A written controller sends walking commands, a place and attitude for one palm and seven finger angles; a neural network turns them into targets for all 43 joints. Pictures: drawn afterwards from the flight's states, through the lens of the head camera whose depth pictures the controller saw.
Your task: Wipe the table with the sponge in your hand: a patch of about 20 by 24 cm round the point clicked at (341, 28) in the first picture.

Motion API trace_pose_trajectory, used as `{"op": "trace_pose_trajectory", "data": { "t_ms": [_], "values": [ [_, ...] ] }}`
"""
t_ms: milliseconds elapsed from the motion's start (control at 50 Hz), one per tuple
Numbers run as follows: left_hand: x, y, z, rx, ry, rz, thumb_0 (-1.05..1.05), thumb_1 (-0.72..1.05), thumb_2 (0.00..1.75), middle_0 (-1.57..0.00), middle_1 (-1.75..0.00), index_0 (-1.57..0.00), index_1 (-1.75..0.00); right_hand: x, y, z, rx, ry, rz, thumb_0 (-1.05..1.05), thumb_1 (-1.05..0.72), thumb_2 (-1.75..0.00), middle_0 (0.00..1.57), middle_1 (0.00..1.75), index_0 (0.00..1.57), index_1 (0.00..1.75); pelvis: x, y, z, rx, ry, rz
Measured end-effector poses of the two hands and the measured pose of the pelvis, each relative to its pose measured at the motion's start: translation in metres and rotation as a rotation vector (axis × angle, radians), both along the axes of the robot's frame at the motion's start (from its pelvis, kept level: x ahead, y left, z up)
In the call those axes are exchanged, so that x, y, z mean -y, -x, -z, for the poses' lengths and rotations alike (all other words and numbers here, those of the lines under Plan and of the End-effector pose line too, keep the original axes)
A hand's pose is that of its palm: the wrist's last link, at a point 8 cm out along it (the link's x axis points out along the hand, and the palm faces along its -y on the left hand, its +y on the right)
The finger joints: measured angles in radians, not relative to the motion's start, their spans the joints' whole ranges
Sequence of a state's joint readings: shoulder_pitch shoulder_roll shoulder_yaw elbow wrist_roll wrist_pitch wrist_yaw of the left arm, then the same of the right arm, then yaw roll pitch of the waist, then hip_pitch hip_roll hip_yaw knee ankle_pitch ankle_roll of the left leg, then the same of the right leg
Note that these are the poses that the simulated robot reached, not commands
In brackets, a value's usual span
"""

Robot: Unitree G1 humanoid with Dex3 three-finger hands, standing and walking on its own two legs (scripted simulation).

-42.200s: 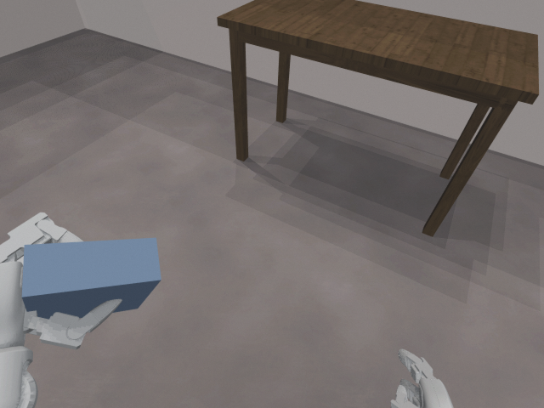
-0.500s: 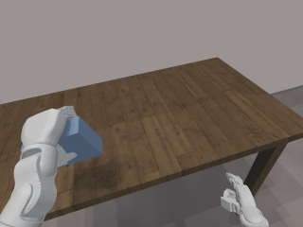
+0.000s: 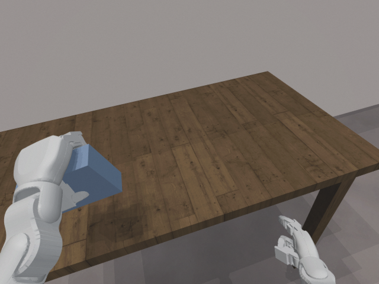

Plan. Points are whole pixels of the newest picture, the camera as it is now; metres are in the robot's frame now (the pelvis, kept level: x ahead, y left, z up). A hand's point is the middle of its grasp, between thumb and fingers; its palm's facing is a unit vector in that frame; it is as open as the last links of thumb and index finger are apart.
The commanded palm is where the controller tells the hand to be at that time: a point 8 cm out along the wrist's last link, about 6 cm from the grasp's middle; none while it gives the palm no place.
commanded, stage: bring the sponge back beside the body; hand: left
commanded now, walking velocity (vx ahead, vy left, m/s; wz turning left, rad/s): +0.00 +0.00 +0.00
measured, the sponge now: (80, 185) +0.24 +0.26 +0.14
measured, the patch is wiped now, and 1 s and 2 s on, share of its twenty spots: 1.00 1.00 1.00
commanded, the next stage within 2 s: step back with the hand held close in 1.42 s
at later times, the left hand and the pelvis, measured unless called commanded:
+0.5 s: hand (58, 182) +0.21 +0.28 +0.17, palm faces +0.25 -0.17 -0.95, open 9.0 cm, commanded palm +0.16 +0.28 +0.24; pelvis -0.01 +0.01 +0.00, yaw +0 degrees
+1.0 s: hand (48, 194) +0.19 +0.28 +0.17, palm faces +0.24 -0.16 -0.96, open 9.0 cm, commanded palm +0.14 +0.28 +0.24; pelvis -0.01 +0.01 +0.00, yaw +0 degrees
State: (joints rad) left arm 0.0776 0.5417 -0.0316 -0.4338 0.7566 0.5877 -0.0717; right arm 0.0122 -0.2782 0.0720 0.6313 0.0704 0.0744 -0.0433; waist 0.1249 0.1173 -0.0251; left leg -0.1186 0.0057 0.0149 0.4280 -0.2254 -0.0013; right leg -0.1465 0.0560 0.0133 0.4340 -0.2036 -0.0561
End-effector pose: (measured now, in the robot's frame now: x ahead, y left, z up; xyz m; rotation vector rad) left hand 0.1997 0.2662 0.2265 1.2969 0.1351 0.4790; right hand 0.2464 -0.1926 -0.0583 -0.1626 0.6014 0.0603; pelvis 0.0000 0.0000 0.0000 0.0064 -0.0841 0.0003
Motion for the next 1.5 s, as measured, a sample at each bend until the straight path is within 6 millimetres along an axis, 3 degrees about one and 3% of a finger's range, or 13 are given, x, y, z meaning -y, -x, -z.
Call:
{"op": "trace_pose_trajectory", "data": {
  "t_ms": [140, 1100, 1500],
  "values": [
    [-0.01, 0.01, 0.002, -0.019, -0.015, -0.034, -0.01, -0.45, 1.1, -0.83, -1.44, -0.86, -1.43, 0.0, 0.0, 0.0, 0.004, 0.006, -0.001, 0.01, -0.91, -0.9, 0.2, 0.3, 0.2, 0.3, 0.0, 0.002, 0.001, 0.005, 0.002, -0.005],
    [-0.019, 0.046, 0.009, -0.032, -0.03, -0.017, -0.01, -0.45, 1.1, -0.83, -1.44, -0.85, -1.43, -0.009, 0.005, -0.003, 0.023, 0.015, -0.005, 0.01, -0.91, -0.9, 0.2, 0.3, 0.16, 0.28, -0.007, 0.006, 0.0, 0.022, 0.005, -0.006],
    [-0.016, 0.051, 0.007, -0.025, -0.036, -0.008, -0.01, -0.45, 1.1, -0.83, -1.44, -0.85, -1.43, -0.01, 0.008, -0.006, 0.044, 0.007, -0.014, 0.01, -0.91, -0.9, 0.2, 0.3, 0.18, 0.29, -0.005, 0.011, 0.001, 0.028, 0.006, -0.007]
  ]
}}
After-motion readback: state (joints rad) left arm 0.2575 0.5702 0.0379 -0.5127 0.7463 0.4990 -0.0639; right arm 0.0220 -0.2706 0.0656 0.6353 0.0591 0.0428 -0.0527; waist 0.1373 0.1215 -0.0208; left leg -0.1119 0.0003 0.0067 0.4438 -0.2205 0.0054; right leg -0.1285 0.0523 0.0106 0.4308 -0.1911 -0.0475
